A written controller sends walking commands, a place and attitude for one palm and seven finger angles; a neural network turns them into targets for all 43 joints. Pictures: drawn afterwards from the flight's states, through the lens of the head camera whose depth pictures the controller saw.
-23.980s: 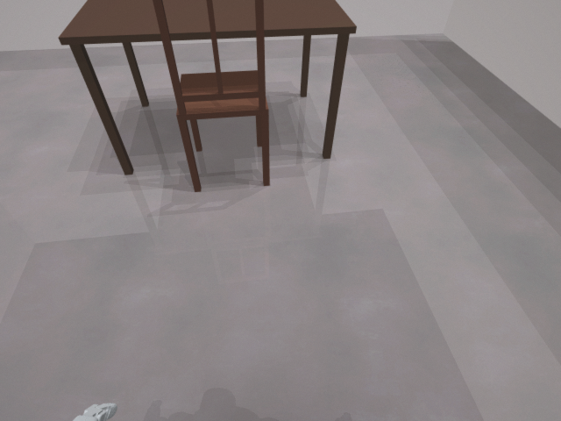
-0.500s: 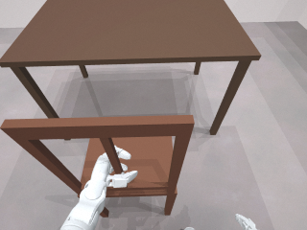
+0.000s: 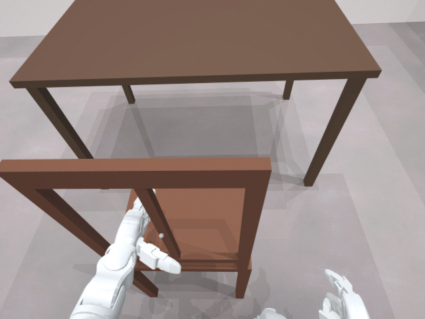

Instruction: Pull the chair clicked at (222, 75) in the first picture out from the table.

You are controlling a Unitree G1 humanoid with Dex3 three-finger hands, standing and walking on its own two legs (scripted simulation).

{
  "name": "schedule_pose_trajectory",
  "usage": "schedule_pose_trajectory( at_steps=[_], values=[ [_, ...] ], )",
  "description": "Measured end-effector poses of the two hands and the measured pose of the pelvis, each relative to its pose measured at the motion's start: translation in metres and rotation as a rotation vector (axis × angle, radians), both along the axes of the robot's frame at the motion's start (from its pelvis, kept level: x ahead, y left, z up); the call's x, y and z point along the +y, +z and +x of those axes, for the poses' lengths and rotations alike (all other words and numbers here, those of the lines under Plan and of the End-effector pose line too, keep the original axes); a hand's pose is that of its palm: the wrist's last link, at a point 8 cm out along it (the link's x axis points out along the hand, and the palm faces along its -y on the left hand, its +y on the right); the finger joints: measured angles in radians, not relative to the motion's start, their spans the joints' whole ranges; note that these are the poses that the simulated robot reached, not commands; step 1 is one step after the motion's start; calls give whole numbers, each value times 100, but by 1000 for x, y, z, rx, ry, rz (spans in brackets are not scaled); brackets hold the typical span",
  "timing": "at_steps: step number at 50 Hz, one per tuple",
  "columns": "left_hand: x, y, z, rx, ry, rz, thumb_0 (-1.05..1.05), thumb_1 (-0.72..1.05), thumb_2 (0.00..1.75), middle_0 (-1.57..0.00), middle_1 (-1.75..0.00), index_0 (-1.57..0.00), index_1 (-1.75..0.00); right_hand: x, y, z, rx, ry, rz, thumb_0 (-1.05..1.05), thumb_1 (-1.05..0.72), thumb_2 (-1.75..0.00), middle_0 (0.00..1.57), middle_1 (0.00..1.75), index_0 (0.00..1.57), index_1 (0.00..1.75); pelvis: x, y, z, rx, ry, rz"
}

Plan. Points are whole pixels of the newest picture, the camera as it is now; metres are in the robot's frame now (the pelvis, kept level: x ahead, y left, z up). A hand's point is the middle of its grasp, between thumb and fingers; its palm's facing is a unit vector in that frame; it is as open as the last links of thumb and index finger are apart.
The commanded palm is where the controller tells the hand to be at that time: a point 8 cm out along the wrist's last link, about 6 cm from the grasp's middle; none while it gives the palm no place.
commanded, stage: draw the fingers out of the gap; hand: left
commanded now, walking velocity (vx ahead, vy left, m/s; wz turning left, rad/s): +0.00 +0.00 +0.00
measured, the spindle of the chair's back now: (163, 229) +0.30 +0.11 -0.02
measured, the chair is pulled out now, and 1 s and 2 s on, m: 0.35 0.35 0.35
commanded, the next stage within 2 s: draw the hand back to the body in 0.86 s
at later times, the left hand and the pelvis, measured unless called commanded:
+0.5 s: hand (152, 278) +0.21 +0.12 -0.03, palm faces -0.12 -0.98 -0.16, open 17.5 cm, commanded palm +0.19 +0.17 -0.01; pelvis +0.00 +0.01 -0.01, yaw +1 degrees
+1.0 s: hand (144, 315) +0.15 +0.13 -0.03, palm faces -0.08 -0.99 -0.15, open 17.5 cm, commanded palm +0.13 +0.18 +0.00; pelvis +0.00 +0.02 -0.02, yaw +1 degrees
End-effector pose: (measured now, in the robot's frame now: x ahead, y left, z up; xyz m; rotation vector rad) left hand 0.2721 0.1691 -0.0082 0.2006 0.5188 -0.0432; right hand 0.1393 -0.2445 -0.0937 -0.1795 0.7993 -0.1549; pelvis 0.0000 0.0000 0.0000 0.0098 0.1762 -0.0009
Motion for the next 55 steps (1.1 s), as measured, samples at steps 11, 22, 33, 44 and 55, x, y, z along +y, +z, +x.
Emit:
schedule_pose_trajectory(
  at_steps=[11,22,33,44,55],
  values=[
    [8,-3,-20,10,-10,-7,-1,-53,20,-1,-2,-1,-2,-4,6,4,-43,2,-33,1,-90,-90,20,30,20,30,2,-3,0,-2,7,-5],
    [7,-3,-66,31,-22,-25,-1,-54,20,0,0,0,0,15,10,9,-110,30,-12,1,-90,-90,20,30,20,30,10,-7,0,-8,13,-11],
    [11,2,-97,13,2,-9,-1,-54,20,0,0,-1,0,32,15,22,-185,67,-5,1,-90,-90,20,30,20,30,15,-13,-4,-15,21,-16],
    [9,1,-123,43,10,-21,-1,-53,20,0,0,-1,0,35,17,28,-220,55,-9,1,-90,-90,20,30,20,30,16,-18,-3,-6,22,-19],
    [14,20,-135,-147,107,-153,-1,-54,20,-1,0,-1,0,35,10,31,-248,55,-15,1,-90,-90,20,30,20,30,15,-29,-5,21,25,-24]
  ],
)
